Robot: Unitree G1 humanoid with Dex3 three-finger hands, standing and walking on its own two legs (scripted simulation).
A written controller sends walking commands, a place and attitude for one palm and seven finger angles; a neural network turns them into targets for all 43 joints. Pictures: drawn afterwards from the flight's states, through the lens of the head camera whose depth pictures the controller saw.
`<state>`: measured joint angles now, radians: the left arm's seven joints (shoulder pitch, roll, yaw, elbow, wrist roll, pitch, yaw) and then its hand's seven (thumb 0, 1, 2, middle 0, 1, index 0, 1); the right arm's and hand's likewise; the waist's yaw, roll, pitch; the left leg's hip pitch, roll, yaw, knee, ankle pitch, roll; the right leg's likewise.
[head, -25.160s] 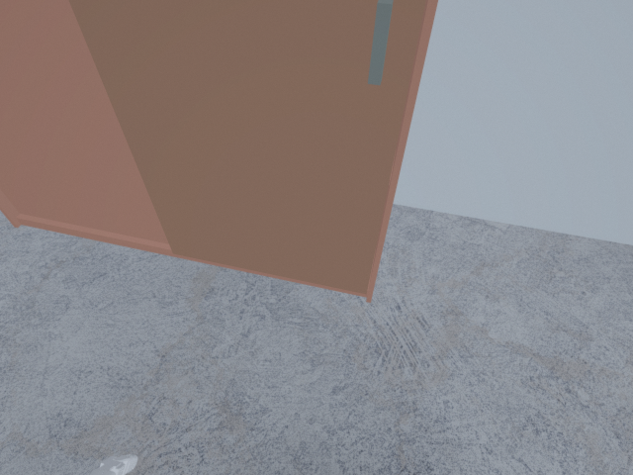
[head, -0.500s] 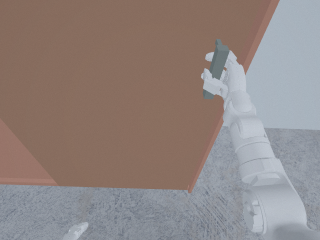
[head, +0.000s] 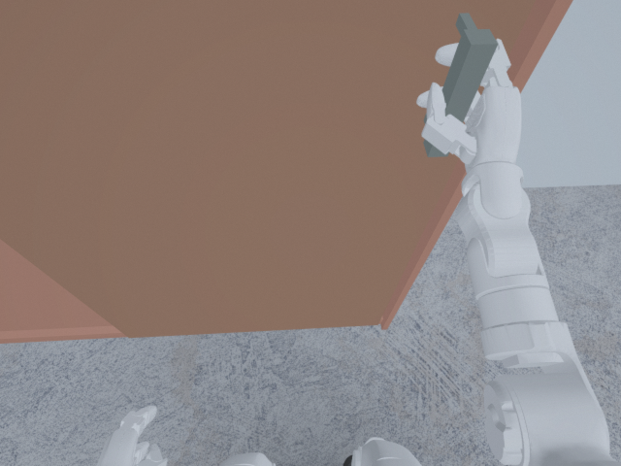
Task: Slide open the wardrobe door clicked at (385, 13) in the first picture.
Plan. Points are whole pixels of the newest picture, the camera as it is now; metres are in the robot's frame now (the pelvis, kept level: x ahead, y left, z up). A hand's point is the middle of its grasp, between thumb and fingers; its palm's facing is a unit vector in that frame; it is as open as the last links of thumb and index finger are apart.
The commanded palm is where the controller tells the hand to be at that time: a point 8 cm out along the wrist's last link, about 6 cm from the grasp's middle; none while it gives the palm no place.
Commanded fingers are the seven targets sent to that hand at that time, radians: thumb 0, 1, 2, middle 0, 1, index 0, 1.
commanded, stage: step sideways, sliding the door along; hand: right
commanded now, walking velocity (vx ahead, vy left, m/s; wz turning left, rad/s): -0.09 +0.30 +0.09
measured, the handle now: (449, 89) +0.49 -0.15 +0.19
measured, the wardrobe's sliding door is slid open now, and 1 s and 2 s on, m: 0.02 0.20 0.59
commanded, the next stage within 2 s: none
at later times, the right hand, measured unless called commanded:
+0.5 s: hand (396, 117) +0.45 -0.08 +0.18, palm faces +0.39 +0.91 -0.13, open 6.7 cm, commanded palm +0.42 -0.06 +0.18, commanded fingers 0.00 -0.90 -0.90 0.45 1.40 0.45 1.40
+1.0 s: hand (261, 123) +0.44 +0.07 +0.18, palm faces +0.34 +0.94 -0.08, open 6.9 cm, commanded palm +0.41 +0.10 +0.17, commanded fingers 0.00 -0.90 -0.90 0.45 1.40 0.45 1.40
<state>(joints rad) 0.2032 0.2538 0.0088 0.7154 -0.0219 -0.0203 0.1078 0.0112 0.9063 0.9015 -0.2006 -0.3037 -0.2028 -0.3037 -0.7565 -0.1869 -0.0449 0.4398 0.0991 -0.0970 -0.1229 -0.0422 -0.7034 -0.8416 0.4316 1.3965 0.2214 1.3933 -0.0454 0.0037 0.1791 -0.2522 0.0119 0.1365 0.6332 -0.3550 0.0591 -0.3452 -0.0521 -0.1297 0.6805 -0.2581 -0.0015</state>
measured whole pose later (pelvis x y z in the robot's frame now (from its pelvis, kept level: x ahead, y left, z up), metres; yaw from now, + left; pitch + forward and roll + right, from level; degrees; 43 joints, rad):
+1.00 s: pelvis +0.09 +0.28 +0.00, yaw -2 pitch -4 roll +3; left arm 0.09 0.14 -0.01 0.54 -0.03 -0.14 -0.02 0.01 0.90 0.90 -0.20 -0.30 -0.20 -0.30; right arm -0.41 -0.21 -0.10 -0.06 0.07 -0.08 -0.14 -0.06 -0.68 -0.80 0.45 1.40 0.14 1.28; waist -0.17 -0.08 0.28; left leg -0.30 0.02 0.06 0.64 -0.24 -0.04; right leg -0.15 -0.32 -0.10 0.54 -0.28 0.16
